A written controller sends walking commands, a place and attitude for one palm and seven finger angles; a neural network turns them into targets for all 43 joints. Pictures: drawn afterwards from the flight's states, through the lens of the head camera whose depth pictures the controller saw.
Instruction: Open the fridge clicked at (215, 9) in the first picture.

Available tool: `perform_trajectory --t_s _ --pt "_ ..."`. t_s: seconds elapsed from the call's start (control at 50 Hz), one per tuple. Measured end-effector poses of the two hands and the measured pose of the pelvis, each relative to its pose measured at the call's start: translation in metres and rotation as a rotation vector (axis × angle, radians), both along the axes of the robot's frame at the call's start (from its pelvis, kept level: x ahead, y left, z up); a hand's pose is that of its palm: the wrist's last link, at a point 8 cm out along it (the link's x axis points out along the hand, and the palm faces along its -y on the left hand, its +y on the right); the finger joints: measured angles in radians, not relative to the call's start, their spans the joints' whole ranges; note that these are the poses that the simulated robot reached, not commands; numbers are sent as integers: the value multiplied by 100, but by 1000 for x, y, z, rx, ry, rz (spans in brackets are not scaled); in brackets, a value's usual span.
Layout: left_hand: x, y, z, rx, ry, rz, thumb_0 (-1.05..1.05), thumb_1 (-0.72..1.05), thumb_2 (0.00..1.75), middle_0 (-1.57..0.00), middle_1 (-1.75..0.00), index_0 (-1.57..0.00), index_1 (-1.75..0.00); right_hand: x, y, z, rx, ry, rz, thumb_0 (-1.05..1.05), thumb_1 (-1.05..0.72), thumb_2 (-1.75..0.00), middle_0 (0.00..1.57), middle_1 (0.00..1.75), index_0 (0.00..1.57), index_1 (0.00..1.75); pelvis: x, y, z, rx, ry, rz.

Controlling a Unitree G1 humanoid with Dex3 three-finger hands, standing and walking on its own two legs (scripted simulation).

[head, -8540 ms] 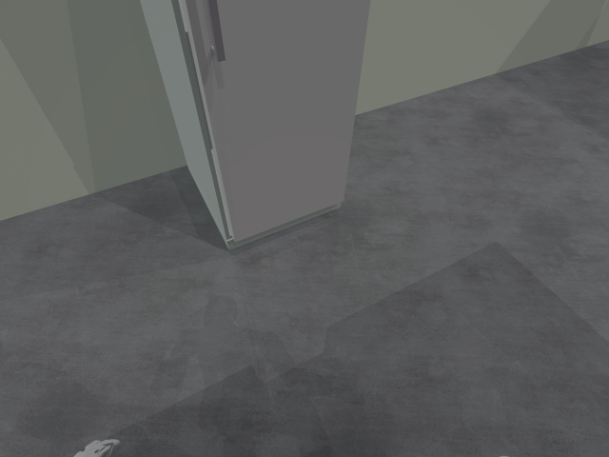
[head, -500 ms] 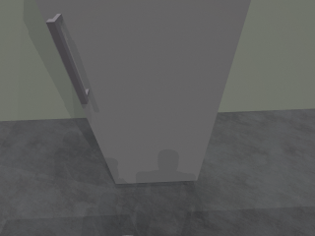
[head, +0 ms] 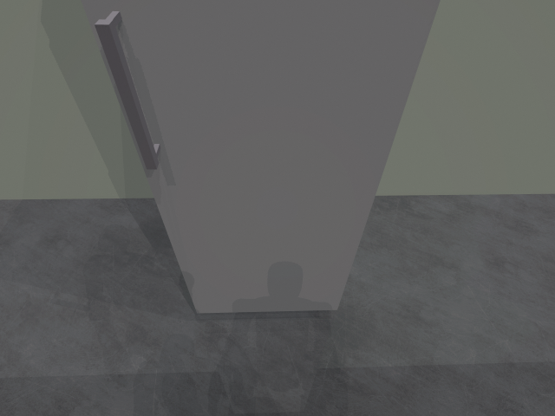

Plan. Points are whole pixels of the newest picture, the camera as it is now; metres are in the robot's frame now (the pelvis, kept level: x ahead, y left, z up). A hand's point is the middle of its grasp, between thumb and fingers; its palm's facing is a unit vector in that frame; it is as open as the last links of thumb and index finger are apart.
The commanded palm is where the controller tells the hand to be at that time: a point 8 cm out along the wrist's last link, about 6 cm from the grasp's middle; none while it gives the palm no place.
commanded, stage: come to a stop and stand still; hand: left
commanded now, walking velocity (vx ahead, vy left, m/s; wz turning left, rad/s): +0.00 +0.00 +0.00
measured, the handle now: (135, 99) +0.54 +0.28 +0.18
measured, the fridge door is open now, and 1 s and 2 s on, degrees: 0 0 0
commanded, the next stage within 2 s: look again from close up in 1.04 s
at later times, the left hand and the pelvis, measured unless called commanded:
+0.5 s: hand out of the picture +0.03 +0.21 -0.17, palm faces +0.01 -0.97 -0.24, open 7.4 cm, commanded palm none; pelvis +0.01 +0.02 +0.00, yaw +0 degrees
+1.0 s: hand out of the picture +0.06 +0.20 -0.17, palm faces +0.00 -0.97 -0.24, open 7.4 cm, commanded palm none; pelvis +0.03 +0.00 +0.00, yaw +0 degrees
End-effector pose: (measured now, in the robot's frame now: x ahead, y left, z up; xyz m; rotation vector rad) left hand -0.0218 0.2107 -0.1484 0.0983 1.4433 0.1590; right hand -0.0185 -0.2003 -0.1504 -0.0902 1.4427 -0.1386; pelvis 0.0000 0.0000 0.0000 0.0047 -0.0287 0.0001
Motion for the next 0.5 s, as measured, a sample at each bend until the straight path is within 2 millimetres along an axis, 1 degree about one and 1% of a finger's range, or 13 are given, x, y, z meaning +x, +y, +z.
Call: perform_trajectory --t_s 0.08,0.14,0.24,0.3,0.4,0.5 --pt "-8 2 -4 5 -5 -22 0 91 89 -20 -30 -20 -30 3 -2 -5 -7 -30 6 1 -91 -90 20 30 20 29 -3 7 -6 -19 6 1" --pt "-5 10 -5 8 -16 -33 0 90 89 -20 -30 -20 -30 6 0 -6 -14 -71 3 1 -91 -90 20 30 20 29 -2 13 -9 -12 2 2" --pt "12 26 0 35 -65 -42 0 90 89 -20 -30 -20 -30 12 10 -6 -4 -101 14 1 -91 -90 20 30 20 29 1 20 -8 0 2 1" --pt "23 35 4 53 -96 -46 0 90 89 -20 -30 -20 -30 15 12 -6 -1 -97 27 1 -91 -90 20 30 20 29 3 23 -6 5 3 2" --pt "37 43 9 74 -118 -54 0 90 89 -20 -30 -20 -30 22 10 -5 -2 -96 37 1 -92 -90 20 30 20 29 6 23 -5 9 6 1" --pt "46 45 11 80 -118 -64 0 90 89 -20 -30 -20 -30 31 2 -3 -15 -99 46 1 -91 -90 20 30 20 29 10 21 -4 10 8 -1"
